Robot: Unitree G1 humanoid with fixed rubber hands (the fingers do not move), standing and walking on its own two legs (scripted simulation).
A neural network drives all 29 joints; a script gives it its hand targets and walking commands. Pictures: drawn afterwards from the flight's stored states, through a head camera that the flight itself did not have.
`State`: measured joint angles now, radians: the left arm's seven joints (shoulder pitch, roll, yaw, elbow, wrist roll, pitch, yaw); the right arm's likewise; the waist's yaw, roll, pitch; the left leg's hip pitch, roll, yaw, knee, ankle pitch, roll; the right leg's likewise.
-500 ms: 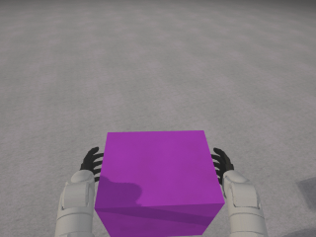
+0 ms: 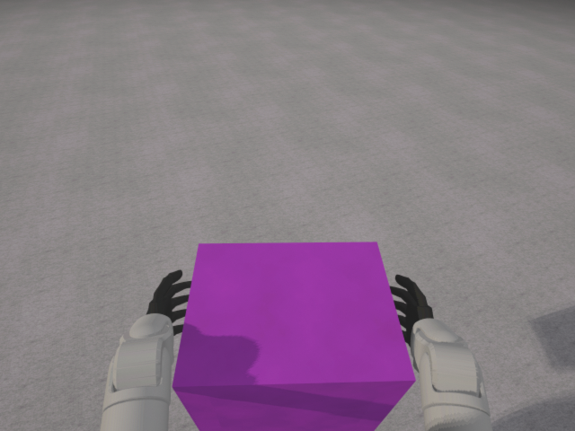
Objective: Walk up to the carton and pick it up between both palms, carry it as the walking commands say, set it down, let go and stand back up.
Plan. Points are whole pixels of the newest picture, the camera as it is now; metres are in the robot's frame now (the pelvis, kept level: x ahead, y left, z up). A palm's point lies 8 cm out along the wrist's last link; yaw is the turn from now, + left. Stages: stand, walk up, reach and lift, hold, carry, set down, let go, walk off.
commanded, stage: reach and lift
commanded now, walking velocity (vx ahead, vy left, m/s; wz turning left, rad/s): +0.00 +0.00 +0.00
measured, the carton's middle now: (288, 343) +0.29 +0.00 -0.03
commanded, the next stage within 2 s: hold in 0.52 s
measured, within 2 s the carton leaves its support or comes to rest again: neither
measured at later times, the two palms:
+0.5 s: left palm (159, 330) +0.27 +0.18 +0.04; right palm (419, 333) +0.27 -0.18 +0.04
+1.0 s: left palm (158, 330) +0.27 +0.18 +0.03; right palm (418, 335) +0.26 -0.18 +0.04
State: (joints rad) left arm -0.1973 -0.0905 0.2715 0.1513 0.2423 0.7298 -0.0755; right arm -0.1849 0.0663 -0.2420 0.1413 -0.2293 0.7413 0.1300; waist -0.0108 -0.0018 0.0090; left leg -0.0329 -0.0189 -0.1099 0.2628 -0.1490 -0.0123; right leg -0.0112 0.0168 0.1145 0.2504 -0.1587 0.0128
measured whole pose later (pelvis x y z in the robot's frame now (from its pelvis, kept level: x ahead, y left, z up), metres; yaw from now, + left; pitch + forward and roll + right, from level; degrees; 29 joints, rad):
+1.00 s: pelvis +0.00 +0.00 +0.00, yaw +0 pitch -6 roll +0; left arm -0.18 -0.08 0.26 0.14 0.23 0.72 -0.09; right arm -0.15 0.09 -0.24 0.10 -0.23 0.74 0.12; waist -0.01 0.00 0.04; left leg -0.02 -0.02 -0.11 0.28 -0.15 -0.01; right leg 0.00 0.02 0.11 0.26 -0.16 0.01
